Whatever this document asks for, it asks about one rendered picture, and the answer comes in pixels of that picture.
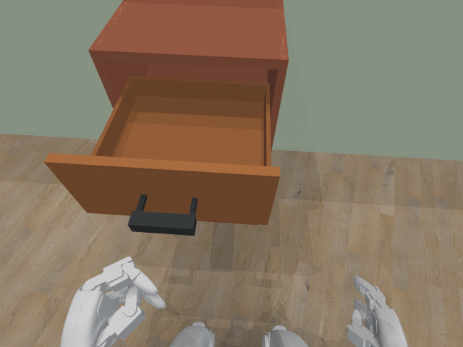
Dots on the robot right shin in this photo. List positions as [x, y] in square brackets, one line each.
[279, 328]

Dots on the handle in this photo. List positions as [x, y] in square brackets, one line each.
[163, 223]

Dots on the robot right hand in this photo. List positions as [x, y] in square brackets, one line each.
[382, 323]

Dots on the robot right thigh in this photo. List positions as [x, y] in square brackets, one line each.
[282, 338]

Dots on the cabinet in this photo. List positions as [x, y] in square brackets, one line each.
[223, 40]

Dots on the robot left hand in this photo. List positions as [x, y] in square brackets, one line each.
[91, 309]

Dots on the drawer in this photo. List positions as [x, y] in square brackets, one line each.
[175, 139]

